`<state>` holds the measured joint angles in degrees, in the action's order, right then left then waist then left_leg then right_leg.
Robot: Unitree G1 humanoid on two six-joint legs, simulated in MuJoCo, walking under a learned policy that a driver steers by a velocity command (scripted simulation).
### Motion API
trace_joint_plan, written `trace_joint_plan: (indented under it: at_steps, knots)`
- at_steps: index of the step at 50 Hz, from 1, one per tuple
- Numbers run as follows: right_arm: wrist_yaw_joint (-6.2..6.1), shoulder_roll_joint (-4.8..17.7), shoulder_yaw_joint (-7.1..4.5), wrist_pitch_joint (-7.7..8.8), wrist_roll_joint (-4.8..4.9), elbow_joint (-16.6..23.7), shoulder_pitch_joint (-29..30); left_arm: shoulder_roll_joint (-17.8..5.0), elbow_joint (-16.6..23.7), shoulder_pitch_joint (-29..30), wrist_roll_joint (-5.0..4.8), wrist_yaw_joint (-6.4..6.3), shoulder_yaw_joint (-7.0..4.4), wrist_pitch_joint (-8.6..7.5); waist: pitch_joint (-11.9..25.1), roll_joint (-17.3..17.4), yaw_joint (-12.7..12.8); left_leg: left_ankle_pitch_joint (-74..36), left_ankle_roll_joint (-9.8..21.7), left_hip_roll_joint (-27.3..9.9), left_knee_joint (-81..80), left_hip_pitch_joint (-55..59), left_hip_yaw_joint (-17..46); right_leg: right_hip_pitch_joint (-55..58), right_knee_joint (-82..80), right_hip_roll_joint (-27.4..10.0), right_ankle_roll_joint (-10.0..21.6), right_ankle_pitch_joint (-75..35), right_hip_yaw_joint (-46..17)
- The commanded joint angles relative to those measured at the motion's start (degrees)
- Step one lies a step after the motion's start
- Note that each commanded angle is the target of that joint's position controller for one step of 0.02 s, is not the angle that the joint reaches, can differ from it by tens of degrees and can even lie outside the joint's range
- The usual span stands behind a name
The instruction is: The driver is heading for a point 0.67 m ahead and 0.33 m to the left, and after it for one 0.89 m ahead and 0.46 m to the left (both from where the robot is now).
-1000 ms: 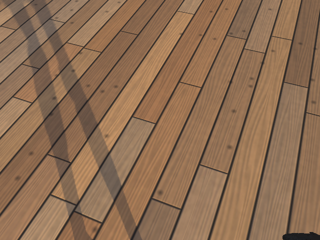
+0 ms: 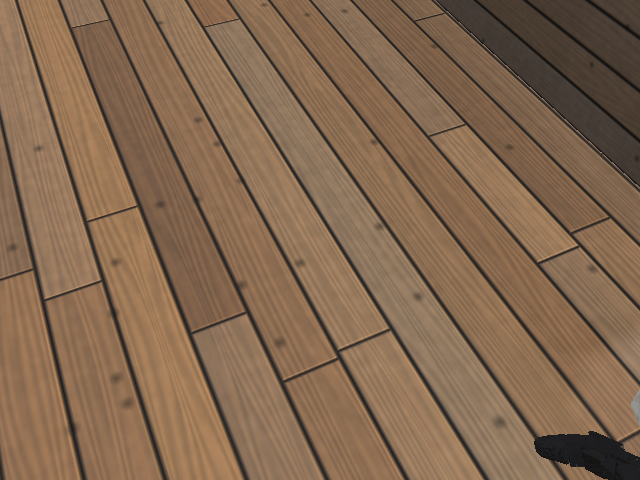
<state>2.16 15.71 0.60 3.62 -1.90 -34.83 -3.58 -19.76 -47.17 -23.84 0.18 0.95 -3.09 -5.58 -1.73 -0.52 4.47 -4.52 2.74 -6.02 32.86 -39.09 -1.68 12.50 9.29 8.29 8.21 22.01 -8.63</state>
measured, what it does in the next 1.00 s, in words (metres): walks ahead, turning left: left foot, then right foot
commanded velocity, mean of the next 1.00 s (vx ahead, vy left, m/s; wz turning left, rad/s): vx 0.98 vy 0.00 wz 0.75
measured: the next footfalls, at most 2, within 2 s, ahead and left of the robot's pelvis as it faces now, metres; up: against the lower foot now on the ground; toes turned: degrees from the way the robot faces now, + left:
left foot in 0.06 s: +0.28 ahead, +0.13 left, +0.00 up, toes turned +3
right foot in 0.48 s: +0.70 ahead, -0.02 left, +0.00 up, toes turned +23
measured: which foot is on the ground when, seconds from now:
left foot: up 0.00-0.04, down 0.06-0.46, up 0.48-0.88, down 0.90-1.00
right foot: down 0.00-0.08, up 0.10-0.46, down 0.48-0.90, up 0.92-1.00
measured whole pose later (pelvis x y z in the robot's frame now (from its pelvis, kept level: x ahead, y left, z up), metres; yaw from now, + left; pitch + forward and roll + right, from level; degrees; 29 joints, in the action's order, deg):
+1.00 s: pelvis +0.90 +0.28 -0.02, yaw +48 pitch +0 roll +1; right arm 1.0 18.6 -2.4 -0.3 -1.4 -41.2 -9.5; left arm -13.4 -44.3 -18.1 1.8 -0.7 -0.2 -4.1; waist -4.5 0.8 2.6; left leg 15.6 11.3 10.2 41.4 -25.7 -5.6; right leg -15.6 83.8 -3.4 -2.0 21.5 -0.1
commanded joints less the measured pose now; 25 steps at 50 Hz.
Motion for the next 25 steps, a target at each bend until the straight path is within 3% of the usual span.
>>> trace_joint_plan:
  at_steps: [1,2,3,4,5,6,7,8,9,11,13,15,17,20,21,22,23,24,25]
  knots:
    - [-0.61,8.5,-3.47,0.4,0.62,-0.4,-7.2,-11.6,1.0,-0.3,2.04,-1.12,-2.6,-0.19,4.5,-4.7,-6.4,8.0,3.9,8.7,0.2,21.0,-5.6,-5.3,13.3,-15.0,1.3,-74.4,2.3]
    - [-1.28,10.2,-4.6,-0.01,1.02,-4.3,-19.6,-11.6,1.3,2.5,3.25,-1.71,-2.71,0.81,9.6,-5.1,-13.1,12.4,4.8,10.6,0.3,31.7,-6.3,-7.4,27.6,-14.9,0.2,-78.4,4.8]
    - [-2.14,13.4,-6.02,-0.62,0.95,-7.5,-31.6,-10.1,1.9,5.4,3.78,-2.2,-2.23,1.21,13.6,-2.8,-19.7,18.1,7.0,7.1,2.3,45.7,-1.7,-18.2,47.9,-12.9,-1.0,-68.8,7.5]
    - [-2.32,20.8,-8.21,-0.82,-0.41,-8.4,-33.9,-1.7,5.6,0.3,1.31,-1.04,-0.16,0.48,19.0,18.4,-13.9,33.1,17.7,-7.9,-2.1,62.0,30.9,-43.4,78.2,-2.1,-5.6,-21.0,9.5]
    - [-1.16,16.0,-7.38,-1.15,0.61,-8.3,-28.7,-2.5,6.6,3.0,2.1,-0.79,0.66,-0.95,20.1,16.6,-12.1,35.4,18.7,-10.8,-16.3,62.6,53.5,-53.9,81.2,-0.1,-5.0,0.3,4.2]
    - [-0.95,14.1,-7.2,-0.8,0.59,-7.0,-22.4,-3.5,8.2,8.1,1.89,-0.93,1.04,-1.4,11.7,8.8,-10.5,35.3,18.2,-10.5,-16.8,56.1,46.6,-58.1,79.0,-5.5,-4.6,-4.6,1.2]
    - [-0.67,11.6,-6.83,-0.7,1.16,-7.8,-21.8,-4.4,8.7,11.6,2.52,-0.7,1.45,-1.71,8.3,0.5,-9.9,32.0,16.5,-8.6,-17.2,48.2,40.8,-55.5,73.5,-8.3,-4.5,-6.5,1.6]
    - [-0.92,9.6,-6.22,-0.62,1.2,-8.9,-22.0,-3.7,9.9,14.0,3.19,-0.46,1.73,-1.48,3.9,-1.5,-8.3,28.8,15.1,-6.1,-18.2,40.3,36.1,-53.6,68.6,-9.9,-4.8,-6.0,2.1]
    - [-1.26,7.7,-5.39,-0.49,1.11,-10.2,-21.7,-2.8,11.2,14.6,4.03,-0.2,2.13,-0.62,1.0,-1.1,-5.7,26.9,14.2,-3.5,-19.2,33.7,32.5,-51.4,64.8,-10.7,-5.7,-4.8,2.3]
    - [-1.32,8.7,-5.47,0.29,1.29,-10.7,-21.6,-1.4,12.0,14.0,4.55,0.15,2.96,1.26,-1.5,1.4,-3.2,26.1,14.8,-0.7,-21.5,26.7,28.7,-50.2,57.9,-12.1,-7.5,-1.6,3.4]
    - [-1.35,10.2,-6.02,0.79,1.37,-9.9,-20.4,-1.3,14.9,19.8,3.85,0.6,3.81,1.56,-4.7,1.9,-3.5,23.1,15.4,1.0,-25.8,18.9,25.7,-48.2,47.1,-13.0,-9.5,-6.6,6.0]
    - [-1.21,10.9,-6.71,1.05,1.74,-9.1,-18.9,-0.3,16.9,25.4,2.49,1.32,4.63,1.26,-5.8,3.0,-4.7,18.9,13.2,4.0,-27.8,13.7,22.1,-40.9,33.9,-12.2,-10.7,-17.5,7.6]
    - [-0.65,12.0,-7.39,1.47,2.53,-9.2,-19.9,0.1,17.2,27.4,1.53,1.43,4.69,1.22,-3.9,2.9,-6.6,11.1,11.0,3.9,-28.4,13.8,21.7,-33.0,27.3,-10.5,-10.7,-27.4,8.9]
    - [-0.91,12.8,-8.03,1.25,2.72,-9.8,-22.4,-2.2,17.1,27.3,1.53,0.46,3.68,0.93,-1.3,3.3,-7.8,-0.4,8.3,2.7,-22.1,25.2,23.0,-31.4,21.4,-9.4,-9.9,-26.8,7.8]
    - [-1.25,13.5,-8.22,1.02,2.46,-9.9,-22.7,-3.3,16.4,25.0,1.61,-0.01,3.06,0.72,0.8,3.3,-6.8,-7.9,7.3,2.5,-17.0,28.6,23.1,-28.6,20.2,-8.2,-9.4,-22.6,7.9]
    - [-1.37,14.6,-8.44,0.84,2.04,-10.0,-22.7,-5.1,14.6,19.0,1.57,-0.7,2.01,0.43,5.3,2.5,-3.9,-16.4,6.1,3.5,-7.6,30.6,22.0,-22.0,20.0,-6.6,-8.6,-16.7,8.4]
    - [-1.22,15.3,-8.54,0.89,1.85,-9.7,-20.7,-6.8,12.3,9.2,1.8,-1.56,0.89,0.15,10.8,1.4,1.8,-16.9,4.8,5.9,5.8,26.9,20.1,-10.5,20.9,-8.2,-7.9,-13.2,8.2]
    - [-1.23,10.8,-7.21,1.52,1.68,-8.3,-19.2,-10.8,10.9,-3.3,3.06,-2.9,-0.82,-0.11,18.5,-2.9,6.9,-4.6,4.4,8.5,24.5,18.5,16.8,2.8,20.7,-19.2,-6.0,5.1,-2.6]
    - [-1.47,1.8,-4.92,1.53,4.01,-5.4,-24.4,-15.4,10.8,-3.5,5.12,-2.98,-1.9,0.27,25.5,-19.4,1.9,34.4,3.1,14.3,41.8,1.6,10.7,14.1,9.6,-35.9,-1.3,26.0,-33.7]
